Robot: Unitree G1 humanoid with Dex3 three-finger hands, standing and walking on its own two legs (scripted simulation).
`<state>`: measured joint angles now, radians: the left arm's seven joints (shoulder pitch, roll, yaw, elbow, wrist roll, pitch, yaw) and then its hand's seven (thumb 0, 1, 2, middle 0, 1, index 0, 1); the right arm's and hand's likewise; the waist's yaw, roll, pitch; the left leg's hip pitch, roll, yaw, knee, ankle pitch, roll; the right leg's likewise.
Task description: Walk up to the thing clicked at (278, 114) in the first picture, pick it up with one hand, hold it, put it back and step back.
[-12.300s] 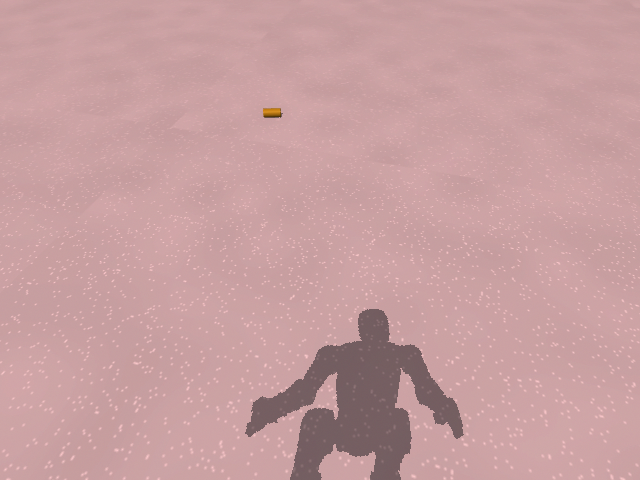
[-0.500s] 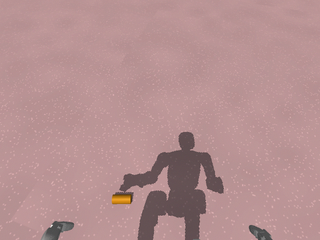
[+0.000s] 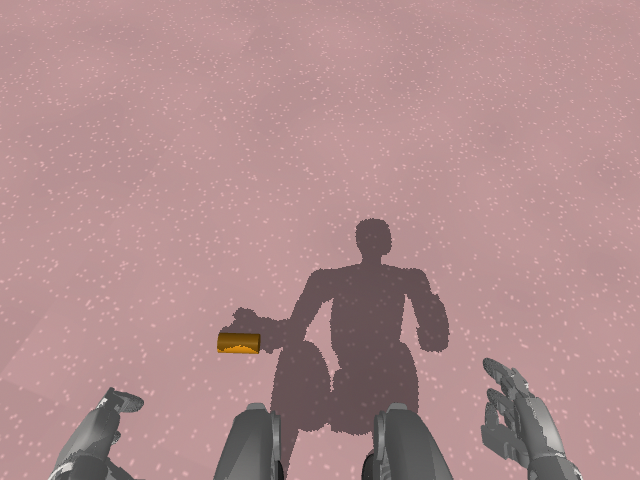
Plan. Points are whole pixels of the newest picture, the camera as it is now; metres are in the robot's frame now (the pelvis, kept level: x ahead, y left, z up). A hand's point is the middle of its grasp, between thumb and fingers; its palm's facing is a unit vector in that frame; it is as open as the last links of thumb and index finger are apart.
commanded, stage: rise first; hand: left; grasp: from above
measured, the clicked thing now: (239, 343) +0.44 +0.21 -0.60
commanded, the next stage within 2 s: none
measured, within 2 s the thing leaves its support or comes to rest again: neither
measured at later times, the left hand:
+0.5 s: hand (179, 379) +0.31 +0.28 -0.34, palm faces -0.49 -0.30 -0.82, open 13.4 cm
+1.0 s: hand (196, 357) +0.37 +0.27 -0.42, palm faces -0.48 -0.06 -0.87, open 13.8 cm
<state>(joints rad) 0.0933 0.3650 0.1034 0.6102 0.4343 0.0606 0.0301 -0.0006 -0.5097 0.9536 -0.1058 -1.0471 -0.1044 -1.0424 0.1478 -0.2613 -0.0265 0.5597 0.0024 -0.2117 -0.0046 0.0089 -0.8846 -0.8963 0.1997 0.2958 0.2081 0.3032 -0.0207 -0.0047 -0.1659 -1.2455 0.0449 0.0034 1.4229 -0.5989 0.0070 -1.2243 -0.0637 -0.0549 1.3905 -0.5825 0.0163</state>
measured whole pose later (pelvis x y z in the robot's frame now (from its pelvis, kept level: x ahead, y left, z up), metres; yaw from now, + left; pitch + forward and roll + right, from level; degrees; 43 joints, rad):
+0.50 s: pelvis -0.06 +0.00 -0.19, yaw -2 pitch +34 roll -4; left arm -0.51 0.55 0.11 0.98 0.91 -0.22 0.17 0.00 -0.41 0.93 -0.17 -0.96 -0.17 -0.96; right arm 0.12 -0.28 -0.07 0.73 -0.03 -0.14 0.05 0.01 -0.89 -0.90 0.20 0.30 0.21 0.30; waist -0.05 0.01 -0.14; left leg -2.00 0.06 -0.05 2.08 -0.67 0.01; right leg -1.97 -0.06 -0.06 2.03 -0.65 0.00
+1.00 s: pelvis -0.06 +0.01 -0.26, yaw -4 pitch +33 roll -7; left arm -0.78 0.67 0.09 1.27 1.21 -0.29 0.32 0.00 -0.45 0.96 -0.13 -0.94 -0.14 -0.93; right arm 0.14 -0.27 -0.02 0.76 -0.10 -0.05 0.11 0.00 -0.91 -0.90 0.20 0.30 0.21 0.30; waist -0.15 -0.01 -0.09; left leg -2.23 0.04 -0.07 2.30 -0.66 0.04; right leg -2.16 -0.07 -0.07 2.22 -0.64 0.02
